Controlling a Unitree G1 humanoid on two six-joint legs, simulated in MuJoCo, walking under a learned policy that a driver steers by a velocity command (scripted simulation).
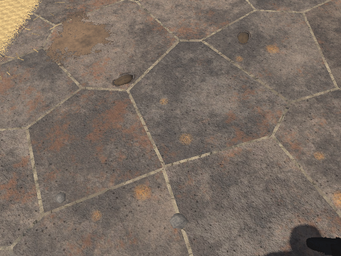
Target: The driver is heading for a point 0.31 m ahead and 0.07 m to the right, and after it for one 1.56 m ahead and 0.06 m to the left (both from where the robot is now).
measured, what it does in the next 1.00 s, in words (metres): walks ahead: left foot, then right foot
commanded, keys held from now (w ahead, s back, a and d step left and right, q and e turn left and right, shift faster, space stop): w+e+shift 0.26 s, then e+shift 0.10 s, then q+shift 0.64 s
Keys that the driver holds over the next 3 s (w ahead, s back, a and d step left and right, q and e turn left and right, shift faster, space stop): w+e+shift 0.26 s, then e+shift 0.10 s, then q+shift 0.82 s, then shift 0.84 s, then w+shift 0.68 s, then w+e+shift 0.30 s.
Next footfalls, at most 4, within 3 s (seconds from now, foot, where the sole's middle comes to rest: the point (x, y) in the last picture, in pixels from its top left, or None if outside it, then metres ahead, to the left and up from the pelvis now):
0.28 left None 0.20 0.16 -0.76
0.64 right None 0.29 -0.17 -0.76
1.00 left None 0.35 0.11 -0.76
1.50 right None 0.41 -0.11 -0.76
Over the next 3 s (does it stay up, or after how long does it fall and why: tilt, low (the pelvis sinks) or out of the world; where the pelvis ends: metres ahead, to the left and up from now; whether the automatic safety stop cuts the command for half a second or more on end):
stays up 0.89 0.15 0.02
